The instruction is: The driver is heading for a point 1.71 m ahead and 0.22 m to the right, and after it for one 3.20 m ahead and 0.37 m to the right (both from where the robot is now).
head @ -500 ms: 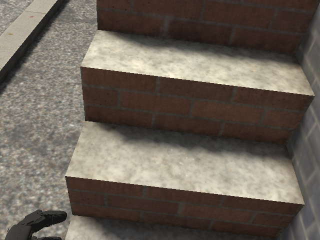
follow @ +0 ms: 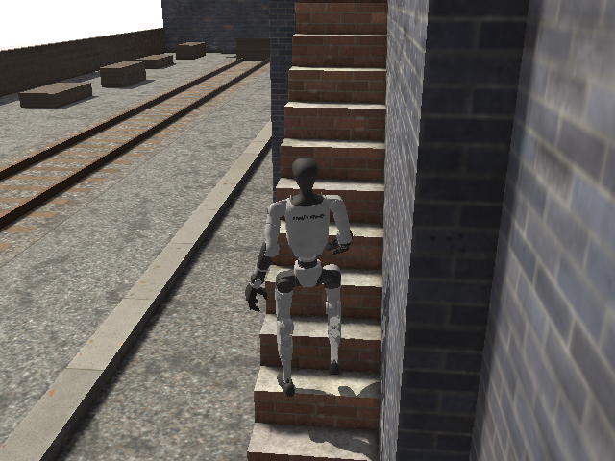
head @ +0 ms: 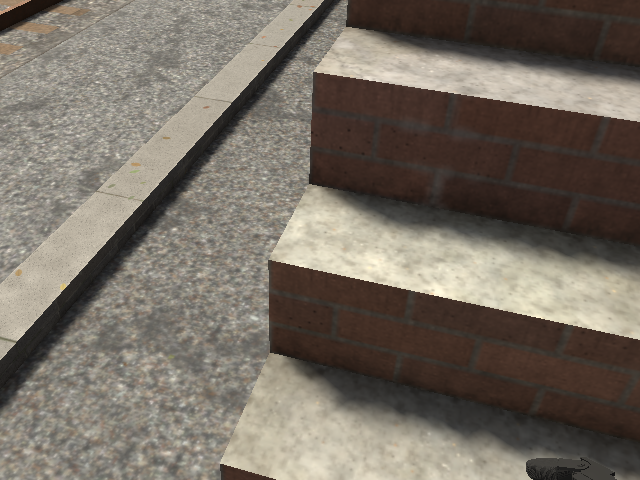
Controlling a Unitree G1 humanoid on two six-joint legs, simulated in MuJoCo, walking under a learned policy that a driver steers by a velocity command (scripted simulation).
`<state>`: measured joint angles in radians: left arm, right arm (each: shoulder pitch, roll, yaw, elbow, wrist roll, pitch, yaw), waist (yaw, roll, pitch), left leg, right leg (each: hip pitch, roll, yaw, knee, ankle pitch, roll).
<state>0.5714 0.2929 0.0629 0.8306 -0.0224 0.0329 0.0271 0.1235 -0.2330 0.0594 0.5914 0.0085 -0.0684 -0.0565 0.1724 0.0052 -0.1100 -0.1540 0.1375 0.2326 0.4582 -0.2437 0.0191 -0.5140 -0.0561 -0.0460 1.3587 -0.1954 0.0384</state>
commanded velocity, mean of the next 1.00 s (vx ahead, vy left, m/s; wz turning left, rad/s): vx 0.50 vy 0.00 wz -0.17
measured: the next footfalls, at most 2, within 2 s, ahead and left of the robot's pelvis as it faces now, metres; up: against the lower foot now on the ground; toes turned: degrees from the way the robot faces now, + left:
right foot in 0.06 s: +0.04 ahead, -0.15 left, +0.00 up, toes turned -7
left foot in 0.30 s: +0.09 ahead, +0.06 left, +0.00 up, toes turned -8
